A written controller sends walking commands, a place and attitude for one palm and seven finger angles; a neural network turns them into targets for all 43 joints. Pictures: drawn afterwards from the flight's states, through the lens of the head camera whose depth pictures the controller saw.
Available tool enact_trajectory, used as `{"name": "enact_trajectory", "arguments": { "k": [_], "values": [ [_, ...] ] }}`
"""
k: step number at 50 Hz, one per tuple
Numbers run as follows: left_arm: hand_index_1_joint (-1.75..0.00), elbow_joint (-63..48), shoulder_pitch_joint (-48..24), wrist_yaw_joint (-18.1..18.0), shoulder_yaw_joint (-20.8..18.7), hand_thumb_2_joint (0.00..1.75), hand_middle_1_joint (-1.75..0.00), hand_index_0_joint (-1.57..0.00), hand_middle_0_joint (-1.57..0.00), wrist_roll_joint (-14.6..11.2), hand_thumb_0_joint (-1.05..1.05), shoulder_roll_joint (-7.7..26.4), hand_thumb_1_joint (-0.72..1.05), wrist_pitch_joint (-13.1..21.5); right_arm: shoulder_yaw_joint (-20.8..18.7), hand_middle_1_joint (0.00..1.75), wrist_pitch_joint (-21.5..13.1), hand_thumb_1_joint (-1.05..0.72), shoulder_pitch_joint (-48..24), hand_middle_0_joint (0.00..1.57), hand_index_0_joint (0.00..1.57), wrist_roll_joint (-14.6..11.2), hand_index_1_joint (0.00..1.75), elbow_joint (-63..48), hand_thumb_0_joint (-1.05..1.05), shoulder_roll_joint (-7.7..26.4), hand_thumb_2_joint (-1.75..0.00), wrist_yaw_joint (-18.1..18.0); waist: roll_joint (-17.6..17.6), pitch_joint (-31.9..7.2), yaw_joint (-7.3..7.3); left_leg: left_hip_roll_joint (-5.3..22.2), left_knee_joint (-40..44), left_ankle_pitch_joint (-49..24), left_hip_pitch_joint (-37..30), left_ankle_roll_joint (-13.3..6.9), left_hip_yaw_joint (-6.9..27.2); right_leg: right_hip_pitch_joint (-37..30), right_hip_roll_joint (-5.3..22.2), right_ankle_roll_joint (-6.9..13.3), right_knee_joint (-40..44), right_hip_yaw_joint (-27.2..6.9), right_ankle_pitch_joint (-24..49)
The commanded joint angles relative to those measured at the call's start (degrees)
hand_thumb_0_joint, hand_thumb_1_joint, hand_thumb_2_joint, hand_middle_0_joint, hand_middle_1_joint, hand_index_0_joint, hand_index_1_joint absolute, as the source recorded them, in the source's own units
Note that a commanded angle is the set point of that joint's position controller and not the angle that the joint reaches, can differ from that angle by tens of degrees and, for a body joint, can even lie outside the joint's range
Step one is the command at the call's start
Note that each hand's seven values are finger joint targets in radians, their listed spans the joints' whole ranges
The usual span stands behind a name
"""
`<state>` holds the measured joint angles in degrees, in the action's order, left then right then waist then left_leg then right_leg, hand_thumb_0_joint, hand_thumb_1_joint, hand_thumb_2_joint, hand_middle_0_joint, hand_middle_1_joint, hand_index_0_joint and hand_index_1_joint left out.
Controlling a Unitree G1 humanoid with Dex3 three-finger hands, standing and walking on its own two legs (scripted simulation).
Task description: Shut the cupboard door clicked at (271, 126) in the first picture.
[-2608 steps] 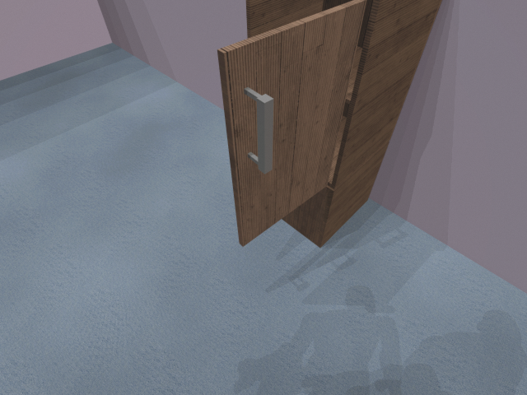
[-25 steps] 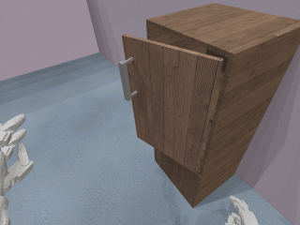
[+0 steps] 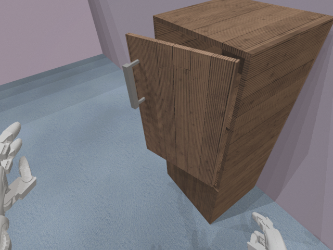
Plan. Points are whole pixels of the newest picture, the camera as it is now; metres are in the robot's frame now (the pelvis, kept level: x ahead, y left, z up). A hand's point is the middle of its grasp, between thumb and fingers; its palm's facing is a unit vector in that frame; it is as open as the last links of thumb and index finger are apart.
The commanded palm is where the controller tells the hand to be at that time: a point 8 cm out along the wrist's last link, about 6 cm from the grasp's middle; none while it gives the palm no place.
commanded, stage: step back with the hand held close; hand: left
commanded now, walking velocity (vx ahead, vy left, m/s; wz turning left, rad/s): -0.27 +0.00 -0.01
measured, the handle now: (135, 85) +0.64 +0.18 +0.08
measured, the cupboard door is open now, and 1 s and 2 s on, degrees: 18 18 18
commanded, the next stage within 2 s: stop stepping back and stand still in 1.00 s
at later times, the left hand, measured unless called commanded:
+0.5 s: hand out of the picture +0.13 +0.30 +0.15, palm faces +0.44 -0.78 -0.45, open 7.4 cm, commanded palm +0.07 +0.33 +0.18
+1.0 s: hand out of the picture +0.02 +0.32 +0.17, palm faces +0.54 -0.74 -0.41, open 7.4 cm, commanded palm -0.04 +0.33 +0.18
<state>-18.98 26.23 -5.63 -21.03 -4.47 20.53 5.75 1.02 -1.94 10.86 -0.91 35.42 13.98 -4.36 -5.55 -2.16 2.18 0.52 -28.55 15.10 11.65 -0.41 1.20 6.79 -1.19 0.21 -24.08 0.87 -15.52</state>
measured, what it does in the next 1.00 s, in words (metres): walks backwards: left foot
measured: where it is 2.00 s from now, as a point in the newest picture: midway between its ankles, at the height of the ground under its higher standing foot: outside the picture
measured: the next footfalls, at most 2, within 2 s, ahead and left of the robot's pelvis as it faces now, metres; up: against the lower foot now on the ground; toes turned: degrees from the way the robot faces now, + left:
left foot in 0.82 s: -0.05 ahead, +0.14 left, +0.00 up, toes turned +6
right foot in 1.04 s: -0.19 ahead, -0.10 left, +0.00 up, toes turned +2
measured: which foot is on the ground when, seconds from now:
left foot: down 0.00-0.68, up 0.70-0.80, down 0.82-1.00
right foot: down 0.00-0.84, up 0.86-1.00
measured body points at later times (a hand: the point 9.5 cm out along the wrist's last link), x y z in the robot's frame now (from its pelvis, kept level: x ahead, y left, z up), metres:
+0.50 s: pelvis -0.07 +0.03 -0.01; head -0.08 +0.04 +0.44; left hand +0.10 +0.34 +0.18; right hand +0.10 -0.21 -0.08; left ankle +0.00 +0.11 -0.74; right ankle -0.03 -0.12 -0.74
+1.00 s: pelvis -0.17 +0.03 -0.02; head -0.17 +0.05 +0.43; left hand -0.01 +0.35 +0.19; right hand +0.01 -0.19 -0.09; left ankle -0.09 +0.14 -0.74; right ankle -0.19 -0.10 -0.72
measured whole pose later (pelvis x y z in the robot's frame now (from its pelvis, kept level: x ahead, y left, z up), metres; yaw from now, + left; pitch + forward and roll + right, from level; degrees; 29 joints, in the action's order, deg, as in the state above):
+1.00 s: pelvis -0.17 +0.03 -0.02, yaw +2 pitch +1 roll -3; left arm -27.4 27.5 -9.2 -27.6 -2.8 23.9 13.4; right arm 0.1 -5.5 11.9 0.5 35.7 9.8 -3.3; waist -0.8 -1.6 0.5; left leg 3.9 -37.0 11.2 27.1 -1.4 -1.9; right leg 21.4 -3.8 -1.6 -46.7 -0.2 -22.1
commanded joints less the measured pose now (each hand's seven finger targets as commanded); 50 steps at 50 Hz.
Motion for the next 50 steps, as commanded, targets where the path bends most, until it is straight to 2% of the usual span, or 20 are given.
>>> {"name": "enact_trajectory", "arguments": {
  "k": [1,5,10,14,22,27,29,31,32,34,36,39,40,41,42,43,44,45,47,50],
  "values": [
    [-0.3,-12.0,-1.35,-1.31,-6.64,0.9,-0.3,-0.2,-0.2,0.3,0.0,12.48,0.9,4.9,-3.16,0.3,-0.49,-0.9,-7.04,0.2,0.2,-0.26,0.3,-9.73,0.0,5.37,-0.9,-0.68,6.94,-5.34,-1.39,1.21,-0.85,-14.75,-2.06,-1.72,-1.08,4.2,8.27,0.67,2.93,-4.54,24.4],
    [-0.3,-17.12,0.13,-2.07,-9.09,0.9,-0.3,-0.2,-0.2,-0.05,0.0,15.0,0.9,5.18,-3.42,0.3,1.05,-0.9,-7.22,0.2,0.2,-0.39,0.3,-11.6,0.0,5.73,-0.9,-1.42,3.5,-9.43,-1.33,3.01,0.9,-27.31,-3.35,-1.75,0.27,1.97,5.29,-0.51,-1.85,-1.95,27.79],
    [-0.3,-18.21,2.1,-2.77,-10.46,0.9,-0.3,-0.2,-0.2,-0.33,0.0,15.72,0.9,5.18,-3.62,0.3,2.52,-0.9,-6.63,0.2,0.2,-0.54,0.3,-12.93,0.0,5.9,-0.9,-1.75,2.87,-9.2,-1.48,4.23,2.55,-26.73,0.45,-1.8,1.34,0.81,3.86,-0.83,-3.74,-2.04,25.13],
    [-0.3,-17.44,3.62,-3.0,-10.05,0.9,-0.3,-0.2,-0.2,-0.25,0.0,14.7,0.9,5.74,-3.74,0.3,2.33,-0.9,-6.02,0.2,0.2,-0.51,0.3,-13.19,0.0,6.5,-0.9,-1.59,0.97,-6.74,-1.55,5.43,5.73,-17.6,6.76,-2.18,3.04,0.62,2.8,-1.05,-4.4,-1.93,16.91],
    [-0.3,-17.61,0.61,-3.39,-11.42,0.9,-0.3,-0.2,-0.2,2.14,0.0,14.46,0.9,8.61,-3.91,0.3,-0.33,-0.9,-5.38,0.2,0.2,-0.09,0.3,-13.18,0.0,8.02,-0.9,-1.63,-3.96,-1.24,-1.77,8.75,15.25,22.39,32.15,-5.89,9.26,-9.38,-0.43,-1.68,-11.51,-2.28,5.31],
    [-0.3,-19.98,-3.31,-3.58,-11.82,0.9,-0.3,-0.2,-0.2,3.62,0.0,14.72,0.9,10.16,-4.2,0.3,-2.44,-0.9,-4.43,0.2,0.2,0.36,0.3,-12.59,0.0,8.29,-0.9,-1.56,-4.93,-1.24,-1.91,9.65,14.45,29.69,37.32,-6.82,10.34,-10.79,-1.74,-1.54,-15.41,-2.81,1.64],
    [-0.3,-20.91,-3.04,-3.55,-11.1,0.9,-0.3,-0.2,-0.2,3.7,0.0,13.59,0.9,10.82,-4.28,0.3,-3.02,-0.9,-4.03,0.2,0.2,0.23,0.3,-12.64,0.0,7.54,-0.9,-1.37,-4.09,-1.65,-1.97,8.78,11.34,30.5,37.16,-6.4,8.76,-9.04,-1.01,-0.75,-14.73,-4.31,-1.24],
    [-0.3,-21.21,-1.94,-3.74,-11.49,0.9,-0.3,-0.2,-0.2,3.47,0.0,13.94,0.9,11.1,-4.4,0.3,-3.4,-0.9,-3.39,0.2,0.2,0.41,0.3,-12.42,0.0,6.87,-0.9,-1.04,0.04,-0.87,-2.17,5.1,3.86,27.86,32.0,-4.54,5.11,-0.18,1.99,1.43,-7.62,-9.93,-8.14],
    [-0.3,-20.85,-0.64,-4.0,-13.6,0.9,-0.3,-0.2,-0.2,3.33,0.0,16.24,0.9,11.22,-4.77,0.3,-3.44,-0.9,-2.99,0.2,0.2,0.77,0.3,-11.8,0.0,6.67,-0.9,-0.89,3.83,-0.89,-2.13,3.05,-2.39,23.87,26.68,-3.11,3.04,7.04,5.5,3.39,-1.39,-15.99,-13.57],
    [-0.3,-20.93,-0.81,-4.82,-10.8,0.9,-0.3,-0.2,-0.2,2.53,0.0,14.91,0.9,11.07,-3.83,0.3,-2.87,-0.9,-1.99,0.2,0.2,0.93,0.3,-9.12,0.0,4.09,-0.9,0.08,14.45,0.26,-2.76,-0.46,-20.54,11.58,12.27,0.88,-1.03,25.17,16.86,8.82,10.36,-26.67,-19.87],
    [-0.3,-20.43,-3.58,-5.43,-9.5,0.9,-0.3,-0.2,-0.2,2.45,0.0,14.7,0.9,10.48,-3.76,0.3,-2.36,-0.9,-2.34,0.2,0.2,1.16,0.3,-8.34,0.0,4.01,-0.9,0.4,17.73,-0.93,-3.17,0.09,-27.71,10.24,9.12,0.92,-0.59,27.27,18.89,9.48,11.48,-23.86,-15.36],
    [-0.3,-18.52,-6.28,-5.73,-9.12,0.9,-0.3,-0.2,-0.2,2.41,0.0,14.47,0.9,10.14,-3.03,0.3,-2.59,-0.9,-2.19,0.2,0.2,1.02,0.3,-7.49,0.0,4.04,-0.9,-0.44,13.32,0.72,-3.79,1.21,-7.59,6.03,3.56,-0.03,-0.71,27.63,11.58,3.78,3.6,-12.36,-7.95],
    [-0.3,-19.09,-6.93,-5.71,-9.14,0.9,-0.3,-0.2,-0.2,2.23,0.0,14.57,0.9,10.61,-3.24,0.3,-2.97,-0.9,-2.6,0.2,0.2,0.66,0.3,-7.73,0.0,5.23,-0.9,-0.99,6.52,1.86,-3.76,2.92,1.11,7.84,5.23,-1.21,1.45,26.67,7.02,1.56,-1.94,-8.98,-7.81],
    [-0.3,-20.1,-6.7,-5.81,-9.51,0.9,-0.3,-0.2,-0.2,2.23,0.0,14.0,0.9,11.42,-3.64,0.3,-3.7,-0.9,-3.26,0.2,0.2,0.67,0.3,-8.4,0.0,7.18,-0.9,-1.63,-5.71,1.98,-3.26,10.78,10.49,11.56,14.63,-4.52,10.81,20.05,1.2,-0.66,-13.62,-4.94,-6.55],
    [-0.3,-20.05,-6.84,-6.0,-11.5,0.9,-0.3,-0.2,-0.2,2.99,0.0,14.77,0.9,11.97,-4.13,0.3,-4.51,-0.9,-4.99,0.2,0.2,1.09,0.3,-8.74,0.0,7.54,-0.9,-2.29,-12.83,1.03,-2.43,19.15,15.58,13.43,25.12,-8.07,18.8,10.38,-2.16,-2.14,-25.53,-2.1,-4.0],
    [-0.3,-19.72,-6.26,-5.91,-12.58,0.9,-0.3,-0.2,-0.2,2.53,0.0,15.23,0.9,11.85,-4.08,0.3,-4.98,-0.9,-3.36,0.2,0.2,1.35,0.3,-7.68,0.0,4.81,-0.9,-2.04,-6.97,-2.03,-2.01,18.7,13.36,1.96,19.41,-8.39,14.41,12.78,-2.23,-1.62,-31.1,-3.14,-7.84],
    [-0.3,-19.34,-4.18,-5.24,-13.11,0.9,-0.3,-0.2,-0.2,1.99,0.0,15.3,0.9,12.6,-4.89,0.3,-5.79,-0.9,-3.86,0.2,0.2,1.3,0.3,-7.65,0.0,5.53,-0.9,-1.24,-7.61,-7.33,-2.01,20.55,14.44,10.38,21.61,-8.9,14.97,8.21,-1.99,-1.62,-35.08,-4.19,-10.47],
    [-0.3,-19.68,-2.29,-4.8,-13.27,0.9,-0.3,-0.2,-0.2,2.13,0.0,14.37,0.9,12.45,-5.58,0.3,-5.91,-0.9,-3.08,0.2,0.2,1.39,0.3,-7.83,0.0,6.2,-0.9,-0.7,-5.76,-6.9,-2.22,19.66,13.07,11.15,22.94,-8.98,14.32,7.06,-2.32,-1.51,-34.84,-3.95,-9.56],
    [-0.3,-23.83,-2.51,-3.87,-12.03,0.9,-0.3,-0.2,-0.2,1.86,0.0,13.05,0.9,12.46,-5.39,0.3,-6.46,-0.9,-3.63,0.2,0.2,1.28,0.3,-7.94,0.0,5.86,-0.9,0.19,-6.49,-7.35,-1.99,17.77,8.91,3.1,19.19,-8.05,9.01,6.34,-1.04,-1.58,-26.37,-3.04,-8.03],
    [-0.3,-23.75,-0.35,-3.41,-8.94,0.9,-0.3,-0.2,-0.2,1.36,0.0,11.61,0.9,11.75,-4.24,0.3,-7.35,-0.9,-4.04,0.2,0.2,1.0,0.3,-7.34,0.0,5.54,-0.9,1.09,-4.89,-6.06,-2.01,15.4,5.71,-3.69,13.18,-5.05,6.64,6.78,-1.76,-1.92,-11.25,-0.5,-4.12]
  ]
}}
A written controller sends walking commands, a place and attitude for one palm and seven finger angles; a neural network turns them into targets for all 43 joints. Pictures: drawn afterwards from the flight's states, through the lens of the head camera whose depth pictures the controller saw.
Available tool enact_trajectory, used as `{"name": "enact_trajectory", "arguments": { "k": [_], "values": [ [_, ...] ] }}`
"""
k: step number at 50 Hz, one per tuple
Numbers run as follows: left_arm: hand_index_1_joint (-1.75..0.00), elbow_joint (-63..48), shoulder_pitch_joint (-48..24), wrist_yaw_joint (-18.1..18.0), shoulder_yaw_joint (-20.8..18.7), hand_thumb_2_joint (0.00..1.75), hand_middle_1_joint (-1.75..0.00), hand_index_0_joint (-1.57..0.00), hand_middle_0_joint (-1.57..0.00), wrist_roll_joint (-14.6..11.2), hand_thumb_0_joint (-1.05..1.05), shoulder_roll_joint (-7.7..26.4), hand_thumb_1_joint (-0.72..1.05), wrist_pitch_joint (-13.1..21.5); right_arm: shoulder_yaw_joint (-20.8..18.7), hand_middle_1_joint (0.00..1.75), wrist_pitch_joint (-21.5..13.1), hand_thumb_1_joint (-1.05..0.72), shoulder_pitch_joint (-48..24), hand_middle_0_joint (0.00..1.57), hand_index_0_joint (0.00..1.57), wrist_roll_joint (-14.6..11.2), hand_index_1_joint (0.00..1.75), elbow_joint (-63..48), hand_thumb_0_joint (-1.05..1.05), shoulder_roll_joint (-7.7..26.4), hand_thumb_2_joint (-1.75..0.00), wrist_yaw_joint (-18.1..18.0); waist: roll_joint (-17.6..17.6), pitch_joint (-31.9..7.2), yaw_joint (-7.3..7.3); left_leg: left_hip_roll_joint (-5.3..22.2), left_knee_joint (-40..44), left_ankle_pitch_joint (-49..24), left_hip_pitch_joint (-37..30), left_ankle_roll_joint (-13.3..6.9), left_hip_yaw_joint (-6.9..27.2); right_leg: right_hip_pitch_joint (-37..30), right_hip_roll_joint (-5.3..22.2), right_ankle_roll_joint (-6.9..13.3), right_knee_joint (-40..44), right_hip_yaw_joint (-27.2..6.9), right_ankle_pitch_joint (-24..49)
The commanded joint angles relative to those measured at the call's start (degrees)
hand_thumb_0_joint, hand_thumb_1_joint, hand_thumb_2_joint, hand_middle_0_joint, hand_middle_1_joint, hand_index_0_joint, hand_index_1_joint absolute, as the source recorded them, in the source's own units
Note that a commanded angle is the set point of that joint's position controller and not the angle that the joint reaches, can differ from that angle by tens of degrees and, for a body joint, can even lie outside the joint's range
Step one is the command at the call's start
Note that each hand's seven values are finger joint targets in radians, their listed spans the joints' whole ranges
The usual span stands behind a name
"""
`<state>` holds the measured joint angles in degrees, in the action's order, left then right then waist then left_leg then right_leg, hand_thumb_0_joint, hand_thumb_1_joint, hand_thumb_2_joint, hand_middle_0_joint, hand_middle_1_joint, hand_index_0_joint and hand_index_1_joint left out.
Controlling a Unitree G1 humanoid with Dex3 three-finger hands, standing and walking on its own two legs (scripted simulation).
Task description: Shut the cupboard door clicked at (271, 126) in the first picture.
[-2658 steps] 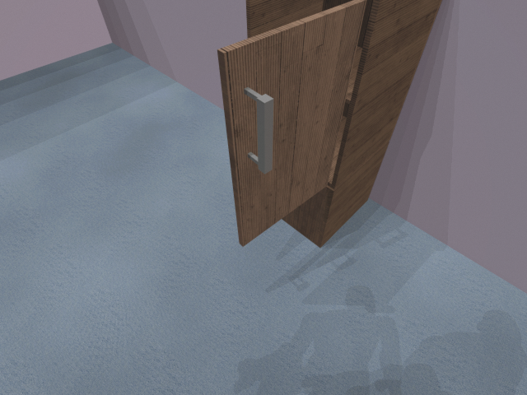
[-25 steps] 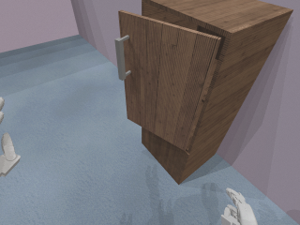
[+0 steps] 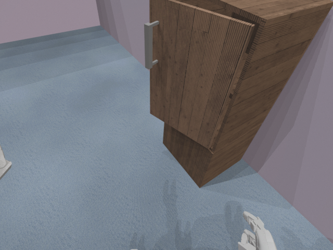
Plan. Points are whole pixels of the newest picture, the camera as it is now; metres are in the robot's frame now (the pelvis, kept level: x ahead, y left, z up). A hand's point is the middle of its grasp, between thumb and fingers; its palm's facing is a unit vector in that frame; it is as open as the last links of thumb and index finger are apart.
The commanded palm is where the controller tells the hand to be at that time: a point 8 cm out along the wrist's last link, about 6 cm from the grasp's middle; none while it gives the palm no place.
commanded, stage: stop stepping back and stand still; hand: left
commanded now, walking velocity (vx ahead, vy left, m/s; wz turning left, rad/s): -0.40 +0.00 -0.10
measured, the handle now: (152, 45) +0.82 +0.12 +0.10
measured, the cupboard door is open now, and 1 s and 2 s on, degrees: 18 18 18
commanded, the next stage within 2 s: let the arm hang, fingers relaxed in 0.84 s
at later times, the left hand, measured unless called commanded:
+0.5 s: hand out of the picture +0.13 +0.30 +0.17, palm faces +0.46 -0.82 -0.35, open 7.4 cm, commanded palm +0.07 +0.32 +0.19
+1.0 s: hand (9, 225) +0.13 +0.28 +0.11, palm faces +0.31 -0.86 -0.40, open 7.4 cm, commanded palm none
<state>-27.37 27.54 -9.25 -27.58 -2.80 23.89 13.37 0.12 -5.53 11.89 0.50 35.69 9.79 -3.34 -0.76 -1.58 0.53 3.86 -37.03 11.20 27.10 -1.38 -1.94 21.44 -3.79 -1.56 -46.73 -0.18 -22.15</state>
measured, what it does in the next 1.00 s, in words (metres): walks backwards: right foot, then left foot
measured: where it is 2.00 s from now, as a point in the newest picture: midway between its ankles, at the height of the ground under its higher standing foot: outside the picture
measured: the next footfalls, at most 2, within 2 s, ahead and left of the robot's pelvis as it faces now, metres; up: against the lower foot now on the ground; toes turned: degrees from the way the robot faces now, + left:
right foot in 0.04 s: -0.03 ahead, -0.12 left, +0.00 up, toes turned -1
left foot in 0.28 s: +0.00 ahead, +0.10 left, +0.00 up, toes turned -2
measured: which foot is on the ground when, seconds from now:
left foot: down 0.00-0.12, up 0.14-0.26, down 0.28-1.00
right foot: up 0.00-0.02, down 0.04-0.38, up 0.40-0.58, down 0.60-1.00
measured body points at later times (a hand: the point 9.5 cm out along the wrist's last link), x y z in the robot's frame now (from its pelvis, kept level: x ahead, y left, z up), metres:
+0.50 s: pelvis -0.09 +0.03 +0.02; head -0.11 +0.06 +0.47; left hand +0.10 +0.34 +0.19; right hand +0.02 -0.23 -0.06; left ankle -0.04 +0.10 -0.72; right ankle -0.11 -0.10 -0.71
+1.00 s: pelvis -0.10 +0.03 +0.01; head -0.13 +0.02 +0.46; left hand +0.11 +0.32 +0.13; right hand +0.04 -0.24 -0.08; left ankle -0.04 +0.10 -0.72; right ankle -0.16 -0.07 -0.72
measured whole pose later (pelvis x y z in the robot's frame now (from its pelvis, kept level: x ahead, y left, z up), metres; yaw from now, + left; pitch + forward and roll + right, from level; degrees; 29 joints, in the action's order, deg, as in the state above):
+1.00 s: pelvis -0.10 +0.03 +0.01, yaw -3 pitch +0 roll -1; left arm -7.7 21.4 -6.0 -15.3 -1.0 21.1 7.4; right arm 0.5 -5.0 12.8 -0.4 40.0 15.5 -1.5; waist -1.8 -4.2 0.8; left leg -0.9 -31.1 11.1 20.3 -3.0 -2.2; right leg 8.9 -3.2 2.1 -28.2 1.5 -19.5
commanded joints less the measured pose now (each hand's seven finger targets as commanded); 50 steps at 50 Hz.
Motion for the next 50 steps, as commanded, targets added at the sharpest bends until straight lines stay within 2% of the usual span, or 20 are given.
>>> {"name": "enact_trajectory", "arguments": {
  "k": [1,3,5,6,7,9,11,14,16,17,20,26,31,34,37,41,46,47,48,50],
  "values": [
    [-0.3,-15.3,-2.32,0.28,-2.41,0.9,-0.3,-0.2,-0.2,-0.11,0.0,8.59,0.9,4.21,-3.14,0.3,-4.01,-0.9,-5.24,0.2,0.2,-0.11,0.3,-7.07,0.0,10.01,-0.9,0.1,-10.04,-5.96,-0.37,11.24,13.64,-0.01,-2.9,-3.36,9.37,-8.51,0.91,-0.09,15.7,0.36,6.89],
    [-0.3,-13.89,-3.78,0.23,-3.05,0.9,-0.3,-0.2,-0.2,0.16,0.0,9.91,0.9,4.39,-2.8,0.3,-3.83,-0.9,-5.09,0.2,0.2,0.29,0.3,-6.19,0.0,9.49,-0.9,-0.13,-5.03,-4.91,-0.93,7.78,10.02,-3.29,-3.89,-1.32,6.13,-7.85,4.08,0.86,20.74,-3.4,21.42],
    [-0.3,-12.93,-5.85,-0.51,-3.51,0.9,-0.3,-0.2,-0.2,-0.17,0.0,12.37,0.9,4.93,-2.66,0.3,-2.81,-0.9,-4.31,0.2,0.2,-0.33,0.3,-6.21,0.0,7.14,-0.9,-0.66,3.67,-11.34,-1.88,2.21,2.31,-10.05,-12.49,2.37,-1.39,-4.54,12.29,1.72,22.34,-11.39,40.59],
    [-0.3,-11.84,-3.59,-0.81,-3.81,0.9,-0.3,-0.2,-0.2,-0.55,0.0,12.92,0.9,4.31,-3.33,0.3,-2.19,-0.9,-4.44,0.2,0.2,-1.16,0.3,-7.3,0.0,7.15,-0.9,-0.82,10.03,-13.87,-1.65,-0.59,-2.75,-2.95,-12.12,2.92,-2.34,-6.19,15.16,0.86,22.23,-13.26,45.51],
    [-0.3,-11.29,-0.24,-1.19,-6.61,0.9,-0.3,-0.2,-0.2,-0.66,0.0,15.49,0.9,3.62,-3.48,0.3,-1.54,-0.9,-5.03,0.2,0.2,-1.41,0.3,-8.38,0.0,7.66,-0.9,-0.92,10.2,-13.9,-0.64,-1.88,-5.4,5.82,-9.19,2.51,-0.71,-6.21,17.13,2.07,23.15,-15.51,41.35],
    [-0.3,-9.82,5.52,-1.27,-7.38,0.9,-0.3,-0.2,-0.2,-0.79,0.0,15.0,0.9,2.41,-2.26,0.3,0.33,-0.9,-5.39,0.2,0.2,-1.38,0.3,-9.52,0.0,6.98,-0.9,-0.98,6.59,-8.53,-0.22,-2.2,-9.5,11.52,-4.21,2.33,2.28,-2.43,19.13,7.41,26.83,-18.17,16.43],
    [-0.3,-10.58,4.61,-1.89,-6.66,0.9,-0.3,-0.2,-0.2,-0.69,0.0,13.61,0.9,1.36,-1.24,0.3,0.92,-0.9,-4.94,0.2,0.2,-0.97,0.3,-9.17,0.0,7.16,-0.9,-1.16,4.47,-4.89,-1.32,-2.05,-4.2,8.6,-4.43,1.76,3.23,-1.48,17.45,8.68,27.76,-16.3,7.62],
    [-0.3,-7.9,2.47,-2.27,-5.44,0.9,-0.3,-0.2,-0.2,-0.26,0.0,12.22,0.9,1.11,-1.57,0.3,-0.01,-0.9,-3.41,0.2,0.2,-1.01,0.3,-8.7,0.0,8.93,-0.9,-2.32,2.03,-1.48,-1.71,-0.77,10.8,5.41,-9.38,-0.03,4.76,-1.58,9.42,4.35,25.68,-8.89,3.15],
    [-0.3,-8.13,0.51,-2.16,-4.67,0.9,-0.3,-0.2,-0.2,0.22,0.0,11.76,0.9,1.32,-2.3,0.3,-1.11,-0.9,-2.75,0.2,0.2,-1.5,0.3,-9.05,0.0,10.36,-0.9,-2.62,-0.01,-1.16,-1.53,1.56,14.99,2.07,-8.96,-1.25,7.64,-6.01,5.22,2.52,23.39,-6.7,8.99],
    [-0.3,-8.98,-0.29,-2.12,-5.26,0.9,-0.3,-0.2,-0.2,-0.14,0.0,12.72,0.9,1.78,-1.77,0.3,-1.75,-0.9,-3.39,0.2,0.2,-1.06,0.3,-8.51,0.0,10.18,-0.9,-2.84,-6.85,-2.19,-1.68,3.31,18.65,2.77,-8.03,-1.67,10.14,-7.63,4.27,1.9,20.19,-3.74,10.71],
    [-0.3,-9.88,-4.77,-1.76,-0.42,0.9,-0.3,-0.2,-0.2,1.23,0.0,8.28,0.9,1.51,-1.79,0.3,-3.15,-0.9,-2.57,0.2,0.2,-0.97,0.3,-8.11,0.0,10.11,-0.9,-2.91,-13.35,1.25,-1.71,8.12,29.79,26.57,-0.82,-1.84,17.22,-11.13,1.66,0.33,13.78,-0.57,4.87],
    [-0.3,-11.67,-4.57,-1.53,0.85,0.9,-0.3,-0.2,-0.2,2.3,0.0,7.92,0.9,1.11,-1.91,0.3,-4.76,-0.9,-2.63,0.2,0.2,-0.32,0.3,-7.59,0.0,9.65,-0.9,-2.04,-10.07,0.61,-1.35,6.08,28.94,28.69,-1.73,-1.08,13.69,-13.9,0.39,1.52,19.0,1.54,3.1],
    [-0.3,-11.03,-1.05,-1.7,-3.53,0.9,-0.3,-0.2,-0.2,1.06,0.0,10.98,0.9,1.15,-1.48,0.3,-3.32,-0.9,-2.6,0.2,0.2,0.49,0.3,-7.36,0.0,8.59,-0.9,-1.26,-6.89,-3.53,-1.4,2.75,20.0,14.08,-6.14,0.15,9.24,-14.96,4.34,4.5,26.6,-2.23,4.8],
    [-0.3,-8.64,2.38,-1.41,-3.64,0.9,-0.3,-0.2,-0.2,-0.54,0.0,10.36,0.9,0.34,-1.85,0.3,-1.72,-0.9,-2.83,0.2,0.2,-0.32,0.3,-7.4,0.0,8.14,-0.9,-0.69,5.9,-7.74,-1.3,0.22,8.04,-0.37,-11.91,0.56,4.44,-11.71,10.46,5.43,29.27,-9.62,13.54],
    [-0.3,-6.69,2.96,-1.16,-3.24,0.9,-0.3,-0.2,-0.2,-0.91,0.0,9.81,0.9,-0.36,-1.54,0.3,-0.52,-0.9,-3.63,0.2,0.2,-0.78,0.3,-7.47,0.0,8.36,-0.9,-0.83,2.13,-5.28,-1.69,0.17,7.07,-1.69,-14.11,0.51,4.04,-6.62,11.22,5.8,29.47,-10.02,13.75],
    [-0.3,-5.15,-1.96,-1.0,-0.18,0.9,-0.3,-0.2,-0.2,-0.2,0.0,8.78,0.9,-0.65,-0.96,0.3,-0.02,-0.9,-4.37,0.2,0.2,-0.9,0.3,-7.48,0.0,8.6,-0.9,-1.57,-0.9,0.6,-1.66,1.73,11.67,-0.72,-15.19,-0.41,5.92,-1.83,7.21,2.79,29.74,-6.61,7.79],
    [-0.3,-6.47,-8.02,-0.97,1.11,0.9,-0.3,-0.2,-0.2,0.71,0.0,9.1,0.9,0.27,-1.11,0.3,-0.87,-0.9,-4.53,0.2,0.2,-1.02,0.3,-7.99,0.0,9.03,-0.9,-2.1,-2.32,2.08,-1.31,2.16,15.24,2.02,-14.63,-0.95,7.51,-3.44,5.91,2.47,29.43,-5.2,6.74],
    [-0.3,33.46,-5.72,5.56,23.56,0.9,-0.3,-0.2,-0.2,1.8,0.0,-2.62,0.9,-6.28,-2.6,0.3,-5.19,-0.9,-8.34,0.2,0.2,-2.14,0.3,0.19,0.0,15.3,-0.9,2.98,-1.8,5.63,-2.91,3.93,7.26,-16.84,-12.86,-1.29,8.92,1.07,7.29,3.73,19.78,1.4,14.22],
    [-0.3,36.39,-4.68,7.82,21.21,0.9,-0.3,-0.2,-0.2,3.29,0.0,-1.15,0.9,-12.45,-3.72,0.3,-1.26,-0.9,-2.93,0.2,0.2,-0.86,0.3,2.85,0.0,17.91,-0.9,3.4,-1.21,0.4,-1.46,4.35,7.48,-19.6,-13.38,-1.52,8.11,-3.07,8.12,3.52,19.68,-2.27,14.78],
    [-0.3,37.35,-5.32,8.54,21.95,0.9,-0.3,-0.2,-0.2,3.52,0.0,-3.51,0.9,-14.4,-3.05,0.3,0.87,-0.9,-1.28,0.2,0.2,-0.31,0.3,2.33,0.0,15.23,-0.9,2.84,-1.51,-1.55,-0.75,4.43,6.68,-16.97,-12.57,-2.42,8.02,-3.13,7.44,3.82,17.65,-1.51,10.31]
  ]
}}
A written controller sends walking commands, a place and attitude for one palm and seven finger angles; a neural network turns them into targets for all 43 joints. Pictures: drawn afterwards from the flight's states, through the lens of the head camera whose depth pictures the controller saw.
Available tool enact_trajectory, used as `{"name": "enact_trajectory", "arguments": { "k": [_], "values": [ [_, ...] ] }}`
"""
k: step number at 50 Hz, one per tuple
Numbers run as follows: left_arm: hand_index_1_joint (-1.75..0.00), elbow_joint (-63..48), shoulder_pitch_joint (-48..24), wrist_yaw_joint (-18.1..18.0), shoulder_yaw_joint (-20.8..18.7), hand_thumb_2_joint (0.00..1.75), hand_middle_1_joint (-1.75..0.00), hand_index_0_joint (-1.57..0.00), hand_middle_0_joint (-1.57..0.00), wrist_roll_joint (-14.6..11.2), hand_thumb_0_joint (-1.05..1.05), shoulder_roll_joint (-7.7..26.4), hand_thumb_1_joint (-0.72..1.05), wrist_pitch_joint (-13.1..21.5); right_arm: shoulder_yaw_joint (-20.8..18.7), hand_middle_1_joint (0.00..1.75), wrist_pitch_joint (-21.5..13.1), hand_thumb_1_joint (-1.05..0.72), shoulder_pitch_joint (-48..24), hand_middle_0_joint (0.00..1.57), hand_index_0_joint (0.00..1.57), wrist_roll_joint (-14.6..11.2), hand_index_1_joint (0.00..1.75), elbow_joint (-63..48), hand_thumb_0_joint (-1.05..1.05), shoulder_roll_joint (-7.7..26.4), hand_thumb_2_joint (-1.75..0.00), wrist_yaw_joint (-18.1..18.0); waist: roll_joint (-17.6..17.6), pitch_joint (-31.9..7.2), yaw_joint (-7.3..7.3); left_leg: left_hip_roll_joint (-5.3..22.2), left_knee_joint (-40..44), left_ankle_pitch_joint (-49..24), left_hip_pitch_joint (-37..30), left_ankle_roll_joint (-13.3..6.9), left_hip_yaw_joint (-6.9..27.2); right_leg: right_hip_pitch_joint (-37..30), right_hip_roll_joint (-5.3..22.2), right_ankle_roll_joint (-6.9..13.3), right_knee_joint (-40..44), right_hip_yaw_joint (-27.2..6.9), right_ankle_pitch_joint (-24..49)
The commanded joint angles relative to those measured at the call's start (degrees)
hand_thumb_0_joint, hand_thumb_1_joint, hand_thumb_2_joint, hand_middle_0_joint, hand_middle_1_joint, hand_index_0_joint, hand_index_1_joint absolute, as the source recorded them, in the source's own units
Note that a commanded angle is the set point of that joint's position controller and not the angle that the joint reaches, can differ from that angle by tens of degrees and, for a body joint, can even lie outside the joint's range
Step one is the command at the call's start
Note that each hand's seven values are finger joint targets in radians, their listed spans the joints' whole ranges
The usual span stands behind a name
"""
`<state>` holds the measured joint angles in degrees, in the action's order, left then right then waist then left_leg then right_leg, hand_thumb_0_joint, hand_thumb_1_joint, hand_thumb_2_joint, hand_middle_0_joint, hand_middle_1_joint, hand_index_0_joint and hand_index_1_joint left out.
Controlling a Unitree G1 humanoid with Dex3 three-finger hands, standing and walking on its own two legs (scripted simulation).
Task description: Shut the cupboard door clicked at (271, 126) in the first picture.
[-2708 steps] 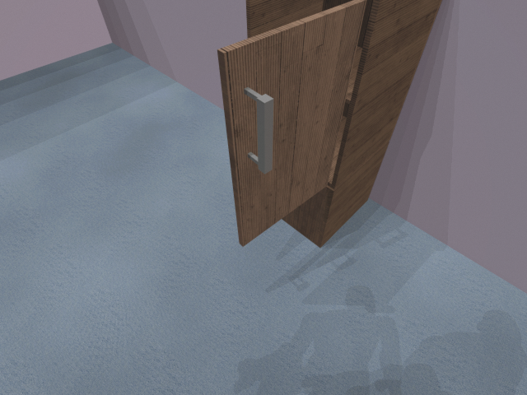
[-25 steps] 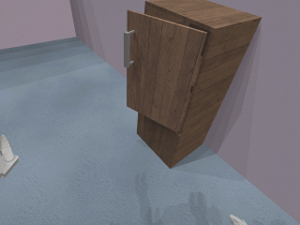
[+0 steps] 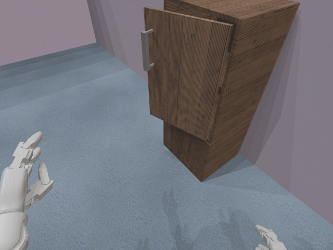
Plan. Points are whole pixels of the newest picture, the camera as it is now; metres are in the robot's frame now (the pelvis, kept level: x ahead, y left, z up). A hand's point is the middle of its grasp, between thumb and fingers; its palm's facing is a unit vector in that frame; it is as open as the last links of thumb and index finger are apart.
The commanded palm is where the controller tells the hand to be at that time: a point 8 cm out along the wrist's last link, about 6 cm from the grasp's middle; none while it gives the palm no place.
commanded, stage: let the arm hang, fingers relaxed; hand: left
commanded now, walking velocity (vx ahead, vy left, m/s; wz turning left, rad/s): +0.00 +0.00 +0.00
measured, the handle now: (148, 50) +0.92 +0.15 +0.09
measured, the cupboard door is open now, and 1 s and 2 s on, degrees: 18 18 18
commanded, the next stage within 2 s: look to check the result in 1.04 s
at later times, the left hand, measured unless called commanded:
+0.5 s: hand out of the picture -0.06 +0.20 -0.16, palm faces +0.03 -0.97 -0.24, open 7.2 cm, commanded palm none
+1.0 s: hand out of the picture -0.04 +0.14 -0.17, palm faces +0.03 -0.99 -0.12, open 7.4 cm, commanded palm none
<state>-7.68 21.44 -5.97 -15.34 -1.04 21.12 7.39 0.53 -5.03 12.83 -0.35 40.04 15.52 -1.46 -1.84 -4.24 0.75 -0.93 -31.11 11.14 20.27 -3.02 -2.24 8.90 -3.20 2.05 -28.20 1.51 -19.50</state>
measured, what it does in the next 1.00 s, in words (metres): stands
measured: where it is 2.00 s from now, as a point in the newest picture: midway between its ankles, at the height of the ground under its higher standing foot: outside the picture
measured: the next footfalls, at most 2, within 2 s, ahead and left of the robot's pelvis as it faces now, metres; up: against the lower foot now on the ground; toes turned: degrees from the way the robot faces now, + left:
none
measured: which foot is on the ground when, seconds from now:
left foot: down 0.00-1.00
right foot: down 0.00-1.00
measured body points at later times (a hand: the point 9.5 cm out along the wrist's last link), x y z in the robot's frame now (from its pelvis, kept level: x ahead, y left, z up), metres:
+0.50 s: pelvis -0.01 +0.00 +0.01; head -0.01 +0.00 +0.46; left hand -0.06 +0.25 -0.14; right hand -0.01 -0.23 -0.15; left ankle +0.06 +0.08 -0.73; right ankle -0.05 -0.10 -0.73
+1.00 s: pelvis -0.01 +0.00 +0.01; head -0.02 +0.01 +0.46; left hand -0.04 +0.20 -0.16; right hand -0.04 -0.21 -0.15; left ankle +0.06 +0.08 -0.73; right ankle -0.05 -0.10 -0.73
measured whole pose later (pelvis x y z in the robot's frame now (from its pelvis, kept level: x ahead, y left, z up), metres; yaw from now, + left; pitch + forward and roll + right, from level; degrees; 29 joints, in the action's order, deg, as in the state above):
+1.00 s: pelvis -0.01 +0.00 +0.01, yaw -1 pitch -2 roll +0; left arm 65.7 20.7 -2.0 0.9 0.5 5.2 0.1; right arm 0.5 0.6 19.3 1.0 65.0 7.8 -2.3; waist 0.5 0.0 -0.7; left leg -2.1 -23.1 7.1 14.3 -3.4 -3.2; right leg 4.8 -2.0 1.8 -23.4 0.5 -16.9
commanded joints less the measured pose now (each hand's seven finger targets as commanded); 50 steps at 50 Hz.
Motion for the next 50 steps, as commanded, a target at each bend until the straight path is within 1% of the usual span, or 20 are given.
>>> {"name": "enact_trajectory", "arguments": {
  "k": [1,3,4,5,6,7,9,11,12,14,16,17,21,23,25,30,36,41,44,50],
  "values": [
    [-0.3,20.35,-0.63,5.45,10.15,0.9,-0.3,-0.2,-0.2,1.97,0.0,-0.58,0.9,-8.1,-3.02,0.3,0.92,-0.9,-2.13,0.2,0.2,0.84,0.3,-1.69,0.0,9.28,-0.9,0.9,2.13,0.65,-0.91,9.2,1.1,-16.09,-5.12,-1.35,10.03,8.97,6.21,0.6,-1.66,-3.34,5.85],
    [-0.3,25.83,-2.09,5.57,10.96,0.9,-0.3,-0.2,-0.2,2.27,0.0,0.68,0.9,-7.65,-2.57,0.3,1.73,-0.9,-2.61,0.2,0.2,1.23,0.3,-1.44,0.0,9.49,-0.9,0.71,7.18,-1.08,-0.78,8.43,0.65,-15.44,-4.76,-1.58,10.84,6.03,6.6,1.15,-0.34,-4.74,6.65],
    [-0.3,28.86,-2.78,5.53,11.2,0.9,-0.3,-0.2,-0.2,2.43,0.0,1.34,0.9,-7.34,-2.43,0.3,2.01,-0.9,-2.85,0.2,0.2,1.42,0.3,-1.11,0.0,9.43,-0.9,0.61,9.79,-2.07,-0.81,7.32,-0.37,-16.09,-4.8,-1.23,10.34,4.39,7.54,1.68,0.51,-6.41,10.27],
    [-0.3,32.03,-3.76,5.41,11.46,0.9,-0.3,-0.2,-0.2,2.48,0.0,1.62,0.9,-7.18,-2.38,0.3,2.4,-0.9,-2.89,0.2,0.2,1.53,0.3,-0.38,0.0,9.04,-0.9,0.6,11.52,-2.18,-1.08,6.15,-1.35,-15.24,-5.44,-0.6,9.5,4.61,9.02,2.43,1.43,-7.84,12.89],
    [-0.3,35.08,-4.71,5.22,11.89,0.9,-0.3,-0.2,-0.2,2.46,0.0,1.3,0.9,-7.21,-2.24,0.3,2.9,-0.9,-2.42,0.2,0.2,1.72,0.3,0.78,0.0,8.42,-0.9,0.57,11.34,-2.26,-1.5,5.19,-1.66,-13.62,-6.37,-0.04,8.95,5.13,10.13,3.26,2.25,-8.77,13.56],
    [-0.3,37.94,-5.45,4.96,12.47,0.9,-0.3,-0.2,-0.2,2.35,0.0,1.29,0.9,-7.43,-1.89,0.3,3.4,-0.9,-1.76,0.2,0.2,1.91,0.3,1.76,0.0,7.98,-0.9,0.59,9.26,-1.84,-1.84,4.94,-1.47,-13.59,-7.38,0.39,8.85,5.71,10.32,3.68,2.48,-8.97,13.02],
    [-0.3,43.18,-5.48,4.55,13.33,0.9,-0.3,-0.2,-0.2,2.05,0.0,-0.36,0.9,-7.88,-1.36,0.3,4.22,-0.9,-1.2,0.2,0.2,2.15,0.3,4.04,0.0,6.36,-0.9,0.47,1.2,-0.7,-1.97,5.57,1.74,-12.92,-8.9,0.39,9.63,5.71,9.07,2.88,3.05,-8.51,8.87],
    [-0.3,48.57,-3.97,4.5,13.62,0.9,-0.3,-0.2,-0.2,1.89,0.0,-0.98,0.9,-8.12,-0.91,0.3,4.78,-0.9,-1.21,0.2,0.2,2.07,0.3,6.21,0.0,5.63,-0.9,0.32,-4.07,1.56,-1.28,6.28,5.81,-7.27,-7.1,-0.01,10.81,4.47,7.56,1.89,4.61,-7.58,3.03],
    [-0.3,50.98,-2.94,4.51,13.59,0.9,-0.3,-0.2,-0.2,1.98,0.0,-0.66,0.9,-8.04,-0.93,0.3,4.96,-0.9,-1.41,0.2,0.2,1.92,0.3,7.15,0.0,5.7,-0.9,0.21,-5.16,2.83,-0.8,6.26,6.23,-6.27,-6.74,-0.06,10.97,4.27,7.38,1.86,5.9,-7.71,2.91],
    [-0.3,54.62,-1.08,4.43,12.77,0.9,-0.3,-0.2,-0.2,2.03,0.0,-2.92,0.9,-8.1,-1.24,0.3,5.26,-0.9,0.26,0.2,0.2,2.05,0.3,9.07,0.0,3.77,-0.9,-0.12,-9.56,3.24,-0.93,6.21,8.89,-0.01,-6.06,0.01,11.3,3.28,7.24,2.29,6.94,-6.95,1.31],
    [-0.3,58.23,0.03,4.63,13.31,0.9,-0.3,-0.2,-0.2,1.81,0.0,-2.83,0.9,-8.12,-1.28,0.3,5.66,-0.9,0.82,0.2,0.2,1.86,0.3,11.16,0.0,3.5,-0.9,-0.23,-10.79,4.98,-0.61,6.3,11.28,5.51,-4.75,0.12,11.54,2.9,6.91,2.43,7.85,-6.76,0.49],
    [-0.3,59.45,0.5,4.65,13.31,0.9,-0.3,-0.2,-0.2,1.89,0.0,-2.63,0.9,-7.91,-1.53,0.3,5.66,-0.9,1.91,0.2,0.2,1.66,0.3,11.59,0.0,4.0,-0.9,-0.42,-6.88,4.98,-0.67,6.56,11.12,4.72,-5.43,-0.01,11.88,2.5,6.66,2.41,8.61,-6.64,1.15],
    [-0.3,64.42,1.26,4.62,14.03,0.9,-0.3,-0.2,-0.2,1.77,0.0,-3.75,0.9,-7.47,-1.78,0.3,5.52,-0.9,4.46,0.2,0.2,1.38,0.3,15.03,0.0,3.59,-0.9,-0.68,0.12,6.74,-1.18,6.75,12.28,5.25,-6.72,-0.03,11.29,3.77,7.28,2.46,10.82,-7.21,0.45],
    [-0.3,66.3,1.62,4.47,14.29,0.9,-0.3,-0.2,-0.2,1.71,0.0,-4.08,0.9,-7.24,-1.77,0.3,5.48,-0.9,5.56,0.2,0.2,1.19,0.3,16.54,0.0,3.19,-0.9,-0.74,3.18,7.65,-1.62,6.67,11.79,3.49,-8.27,0.01,10.46,5.09,7.65,2.51,11.89,-7.44,-0.02],
    [-0.3,68.02,2.41,4.29,14.57,0.9,-0.3,-0.2,-0.2,1.62,0.0,-4.81,0.9,-7.11,-1.73,0.3,5.47,-0.9,6.48,0.2,0.2,1.19,0.3,18.11,0.0,2.9,-0.9,-0.78,4.45,8.38,-1.68,6.63,11.96,3.11,-9.57,0.02,9.99,6.41,7.69,2.36,12.32,-7.5,-0.77],
    [-0.3,70.8,4.02,3.93,14.91,0.9,-0.3,-0.2,-0.2,1.61,0.0,-5.89,0.9,-7.2,-1.45,0.3,5.71,-0.9,7.73,0.2,0.2,1.13,0.3,20.9,0.0,1.47,-0.9,-0.83,5.13,11.69,-1.75,6.56,12.67,3.62,-9.73,-0.02,9.26,8.91,7.66,2.16,13.02,-7.88,-2.89],
    [-0.3,72.53,5.72,3.66,15.12,0.9,-0.3,-0.2,-0.2,1.63,0.0,-7.3,0.9,-7.2,-1.17,0.3,5.65,-0.9,8.32,0.2,0.2,1.14,0.3,22.72,0.0,-0.59,-0.9,-0.89,3.67,12.44,-1.4,6.15,12.95,2.66,-9.25,0.09,8.26,8.7,7.76,1.83,12.56,-7.78,-1.67],
    [-0.3,73.11,6.32,3.57,15.03,0.9,-0.3,-0.2,-0.2,1.66,0.0,-8.25,0.9,-7.21,-1.08,0.3,5.49,-0.9,8.74,0.2,0.2,1.19,0.3,23.35,0.0,-1.55,-0.9,-1.08,0.92,12.48,-1.12,6.15,14.24,4.04,-7.93,0.08,8.75,7.32,7.31,1.63,11.71,-7.53,-0.3],
    [-0.3,73.28,6.42,3.49,14.93,0.9,-0.3,-0.2,-0.2,1.65,0.0,-8.8,0.9,-7.06,-1.02,0.3,5.2,-0.9,9.09,0.2,0.2,1.17,0.3,23.43,0.0,-2.03,-0.9,-1.21,0.73,11.23,-1.11,6.09,13.76,1.73,-8.5,0.07,8.44,6.12,7.52,1.62,11.54,-7.33,1.7],
    [-0.3,73.43,5.98,3.33,14.8,0.9,-0.3,-0.2,-0.2,1.63,0.0,-9.57,0.9,-6.95,-1.05,0.3,4.96,-0.9,9.73,0.2,0.2,1.12,0.3,23.62,0.0,-2.56,-0.9,-1.42,1.03,11.31,-1.2,6.18,13.63,-0.33,-9.13,0.05,8.42,5.42,7.47,1.53,11.41,-6.9,3.52]
  ]
}}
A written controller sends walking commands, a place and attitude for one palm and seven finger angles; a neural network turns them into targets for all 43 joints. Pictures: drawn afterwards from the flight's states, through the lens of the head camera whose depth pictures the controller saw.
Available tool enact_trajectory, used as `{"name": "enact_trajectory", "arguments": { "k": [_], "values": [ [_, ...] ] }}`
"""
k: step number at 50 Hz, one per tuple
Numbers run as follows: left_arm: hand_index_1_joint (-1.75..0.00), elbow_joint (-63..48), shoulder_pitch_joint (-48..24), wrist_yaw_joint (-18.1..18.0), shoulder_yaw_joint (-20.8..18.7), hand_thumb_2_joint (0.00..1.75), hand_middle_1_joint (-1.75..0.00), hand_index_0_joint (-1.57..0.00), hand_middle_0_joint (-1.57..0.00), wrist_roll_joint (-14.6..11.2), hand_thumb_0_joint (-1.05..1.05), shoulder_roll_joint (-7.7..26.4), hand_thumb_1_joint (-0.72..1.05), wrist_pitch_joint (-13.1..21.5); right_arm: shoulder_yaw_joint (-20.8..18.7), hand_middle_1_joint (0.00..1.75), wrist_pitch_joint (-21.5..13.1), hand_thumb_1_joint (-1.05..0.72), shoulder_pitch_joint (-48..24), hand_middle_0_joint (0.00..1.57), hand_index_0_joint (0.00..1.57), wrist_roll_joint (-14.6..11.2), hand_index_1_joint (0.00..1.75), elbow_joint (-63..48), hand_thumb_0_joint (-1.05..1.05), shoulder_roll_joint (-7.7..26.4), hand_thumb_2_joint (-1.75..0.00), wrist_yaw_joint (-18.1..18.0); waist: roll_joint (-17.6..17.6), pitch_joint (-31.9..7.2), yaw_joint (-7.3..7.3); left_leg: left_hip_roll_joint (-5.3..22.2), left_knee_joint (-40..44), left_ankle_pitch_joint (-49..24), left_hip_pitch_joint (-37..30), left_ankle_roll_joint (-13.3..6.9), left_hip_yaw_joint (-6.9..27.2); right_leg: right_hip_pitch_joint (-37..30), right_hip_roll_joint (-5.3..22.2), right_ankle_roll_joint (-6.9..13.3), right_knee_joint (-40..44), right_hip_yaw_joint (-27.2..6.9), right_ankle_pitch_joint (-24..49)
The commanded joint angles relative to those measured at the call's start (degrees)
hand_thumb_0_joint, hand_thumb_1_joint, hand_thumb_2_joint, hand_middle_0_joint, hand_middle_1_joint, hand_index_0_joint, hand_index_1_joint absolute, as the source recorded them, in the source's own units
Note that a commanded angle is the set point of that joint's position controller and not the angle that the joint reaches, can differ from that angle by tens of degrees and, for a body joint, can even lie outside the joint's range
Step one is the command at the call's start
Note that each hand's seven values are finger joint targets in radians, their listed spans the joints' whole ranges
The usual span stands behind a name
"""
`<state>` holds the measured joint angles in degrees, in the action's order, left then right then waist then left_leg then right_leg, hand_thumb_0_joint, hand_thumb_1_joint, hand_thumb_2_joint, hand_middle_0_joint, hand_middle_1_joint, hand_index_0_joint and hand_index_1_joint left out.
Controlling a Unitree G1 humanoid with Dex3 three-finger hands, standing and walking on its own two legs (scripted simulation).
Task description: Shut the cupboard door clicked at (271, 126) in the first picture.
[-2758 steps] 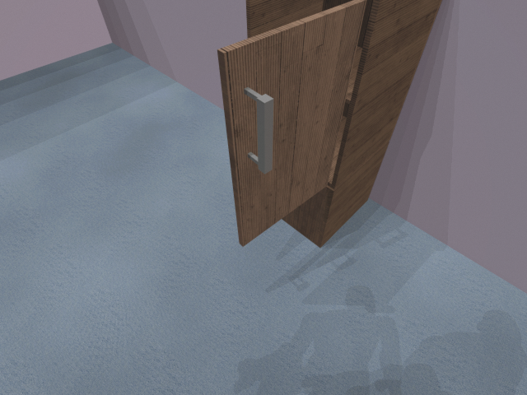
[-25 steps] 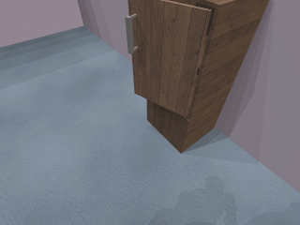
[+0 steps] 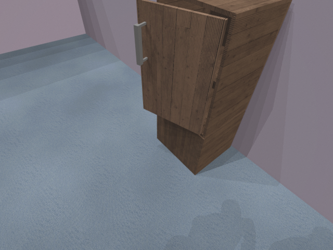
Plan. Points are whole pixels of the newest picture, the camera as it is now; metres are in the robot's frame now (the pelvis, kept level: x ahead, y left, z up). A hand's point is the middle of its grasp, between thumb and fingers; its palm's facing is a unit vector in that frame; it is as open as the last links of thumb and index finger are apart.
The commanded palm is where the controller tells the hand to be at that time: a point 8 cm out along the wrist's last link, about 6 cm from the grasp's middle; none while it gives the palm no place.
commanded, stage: let the arm hang, fingers relaxed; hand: left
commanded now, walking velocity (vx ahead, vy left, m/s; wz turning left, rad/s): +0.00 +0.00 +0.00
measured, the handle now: (141, 44) +0.92 +0.16 +0.08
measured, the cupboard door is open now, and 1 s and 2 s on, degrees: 18 18 18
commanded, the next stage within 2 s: look to check the result in 0.04 s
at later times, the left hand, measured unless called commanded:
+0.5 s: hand out of the picture -0.03 +0.17 -0.18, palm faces +0.03 -0.98 -0.19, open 7.4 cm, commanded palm none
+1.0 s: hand out of the picture +0.00 +0.18 -0.18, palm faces +0.09 -0.97 -0.21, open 7.4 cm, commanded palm none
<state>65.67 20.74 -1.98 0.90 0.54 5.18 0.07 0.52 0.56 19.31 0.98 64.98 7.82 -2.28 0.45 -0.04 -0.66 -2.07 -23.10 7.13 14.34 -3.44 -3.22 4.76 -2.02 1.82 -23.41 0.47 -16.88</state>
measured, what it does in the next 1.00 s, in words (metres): stands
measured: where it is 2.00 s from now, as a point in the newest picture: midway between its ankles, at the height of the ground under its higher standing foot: outside the picture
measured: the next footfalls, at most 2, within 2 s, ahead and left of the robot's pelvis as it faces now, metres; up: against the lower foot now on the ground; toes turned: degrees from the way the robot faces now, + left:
right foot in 1.68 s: +0.12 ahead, -0.12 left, +0.00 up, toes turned +30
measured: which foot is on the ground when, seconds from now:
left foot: down 0.00-1.00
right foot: down 0.00-1.00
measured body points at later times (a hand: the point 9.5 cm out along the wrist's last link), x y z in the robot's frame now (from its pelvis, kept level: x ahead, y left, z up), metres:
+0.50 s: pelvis +0.01 +0.00 +0.00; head +0.01 +0.00 +0.45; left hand -0.03 +0.22 -0.16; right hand +0.01 -0.22 -0.16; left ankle +0.06 +0.08 -0.74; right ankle -0.04 -0.10 -0.74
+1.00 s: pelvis +0.01 +0.00 -0.01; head +0.03 +0.01 +0.44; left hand +0.00 +0.23 -0.17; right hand +0.02 -0.23 -0.17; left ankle +0.06 +0.08 -0.74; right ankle -0.04 -0.10 -0.74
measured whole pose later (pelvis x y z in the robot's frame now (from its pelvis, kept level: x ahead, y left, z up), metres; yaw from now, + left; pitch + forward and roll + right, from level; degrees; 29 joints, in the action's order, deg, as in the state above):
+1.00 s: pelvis +0.01 +0.00 -0.01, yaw +4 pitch -1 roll -1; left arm 62.7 16.4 -2.4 -1.4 0.8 9.0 -1.1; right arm -0.5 1.9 15.9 1.1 62.9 9.5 -1.5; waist -0.4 3.2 -1.1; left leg -3.9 -29.4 10.6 17.7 -3.8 -0.1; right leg 5.5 -0.8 1.5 -27.0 4.0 -20.6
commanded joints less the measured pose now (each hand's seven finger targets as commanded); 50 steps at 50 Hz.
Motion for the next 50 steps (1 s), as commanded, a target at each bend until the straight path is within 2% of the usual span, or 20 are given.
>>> {"name": "enact_trajectory", "arguments": {
  "k": [1,11,17,24,29,37,39,41,42,45,47,48,50],
  "values": [
    [-0.3,0.0,6.8,-0.64,-1.46,0.9,-0.3,-0.2,-0.2,0.02,0.0,6.36,0.9,0.38,-1.02,0.3,-0.66,-0.9,3.32,0.2,0.2,-0.24,0.3,-1.28,0.0,5.34,-0.9,-0.63,-1.36,7.13,0.26,7.37,5.73,4.03,-3.05,0.39,9.53,9.46,6.31,1.72,6.76,-5.91,0.76],
    [-0.3,0.12,6.44,-0.77,-1.42,0.9,-0.3,-0.2,-0.2,-0.04,0.0,6.59,0.9,0.65,-1.2,0.3,-0.74,-0.9,2.93,0.2,0.2,-0.34,0.3,-1.13,0.0,5.92,-0.9,-0.65,0.2,6.22,0.1,7.57,4.48,0.71,-4.83,0.29,8.87,8.79,6.55,1.62,7.05,-5.98,2.67],
    [-0.3,0.01,6.43,-0.83,-1.5,0.9,-0.3,-0.2,-0.2,0.03,0.0,7.7,0.9,0.89,-1.32,0.3,-0.95,-0.9,1.91,0.2,0.2,-0.56,0.3,-1.25,0.0,7.0,-0.9,-0.66,1.13,5.08,0.29,7.83,3.3,-3.83,-6.49,-0.04,8.44,7.82,6.69,1.4,7.3,-6.0,5.72],
    [-0.3,-0.05,5.28,-0.7,-1.38,0.9,-0.3,-0.2,-0.2,0.04,0.0,8.32,0.9,0.66,-1.24,0.3,-0.65,-0.9,0.91,0.2,0.2,-0.41,0.3,-1.14,0.0,7.27,-0.9,-0.51,0.6,7.53,0.03,7.67,4.54,-0.33,-5.42,0.23,8.78,8.58,6.79,1.42,7.81,-6.09,3.26],
    [-0.3,-0.15,4.6,-0.56,-1.57,0.9,-0.3,-0.2,-0.2,0.06,0.0,8.93,0.9,0.63,-1.31,0.3,-0.81,-0.9,-0.15,0.2,0.2,-0.33,0.3,-1.3,0.0,8.02,-0.9,-0.51,-0.87,5.88,0.13,7.85,4.7,-1.18,-6.57,0.22,8.77,7.62,6.9,1.38,7.67,-5.95,4.09],
    [-0.3,-0.35,3.59,-0.42,-1.78,0.9,-0.3,-0.2,-0.2,0.12,0.0,9.8,0.9,0.68,-1.4,0.3,-0.96,-0.9,-1.31,0.2,0.2,-0.48,0.3,-1.58,0.0,9.17,-0.9,-0.52,-0.11,5.19,0.29,7.93,4.79,-2.22,-7.16,0.22,8.98,6.73,6.85,1.3,7.92,-5.8,4.67],
    [-0.3,-0.26,2.82,-0.39,-1.72,0.9,-0.3,-0.2,-0.2,0.07,0.0,9.79,0.9,0.59,-1.33,0.3,-0.95,-0.9,-1.3,0.2,0.2,-0.38,0.3,-1.49,0.0,9.13,-0.9,-0.52,-0.44,5.59,0.11,7.99,5.12,-1.95,-6.86,0.29,9.12,6.67,6.92,1.23,7.83,-5.81,4.39],
    [-0.3,-0.53,3.19,-0.61,-1.67,0.9,-0.3,-0.2,-0.2,-0.02,0.0,8.41,0.9,0.18,-1.04,0.3,-0.62,-0.9,-0.94,0.2,0.2,-0.33,0.3,-1.54,0.0,7.08,-0.9,-0.33,-0.48,6.16,0.22,7.52,4.01,-2.98,-4.72,0.43,9.47,6.1,7.52,0.79,6.37,-4.52,4.8],
    [-0.3,-0.77,3.65,-0.74,-1.9,0.9,-0.3,-0.2,-0.2,0.05,0.0,8.67,0.9,0.06,-1.15,0.3,-0.39,-0.9,-0.59,0.2,0.2,-0.44,0.3,-1.96,0.0,7.14,-0.9,-0.31,0.8,5.79,0.38,7.29,2.54,-4.55,-3.85,0.32,9.61,5.56,7.56,0.71,5.34,-4.12,5.61],
    [-0.3,-2.37,2.76,-0.93,-3.08,0.9,-0.3,-0.2,-0.2,0.12,0.0,10.15,0.9,-0.61,-1.9,0.3,0.33,-0.9,-1.62,0.2,0.2,-0.18,0.3,-3.25,0.0,8.33,-0.9,-0.03,-0.2,6.16,0.59,6.94,0.24,-3.15,0.97,-0.02,11.16,4.77,8.76,1.3,2.34,-2.81,4.49],
    [-0.3,-3.69,2.33,-0.97,-3.88,0.9,-0.3,-0.2,-0.2,0.35,0.0,11.15,0.9,-0.81,-2.48,0.3,0.77,-0.9,-2.28,0.2,0.2,-0.18,0.3,-4.59,0.0,8.63,-0.9,0.19,1.11,5.53,0.91,5.82,-2.76,-1.67,4.4,0.17,11.24,3.75,10.46,2.45,1.8,-3.15,4.57],
    [-0.3,-4.37,1.47,-0.99,-4.33,0.9,-0.3,-0.2,-0.2,0.43,0.0,12.0,0.9,-0.92,-2.73,0.3,0.99,-0.9,-2.37,0.2,0.2,-0.06,0.3,-5.2,0.0,8.29,-0.9,0.36,2.1,5.38,0.7,4.81,-4.97,-0.81,6.34,0.63,10.62,3.18,12.33,3.59,1.58,-3.79,5.01],
    [-0.3,-6.14,-0.39,-1.1,-5.1,0.9,-0.3,-0.2,-0.2,0.58,0.0,13.29,0.9,-0.91,-3.29,0.3,1.52,-0.9,-2.29,0.2,0.2,0.11,0.3,-6.37,0.0,7.61,-0.9,0.64,6.58,4.55,0.39,2.64,-13.87,2.12,7.88,2.04,6.33,3.3,17.84,6.68,2.47,-6.03,8.54]
  ]
}}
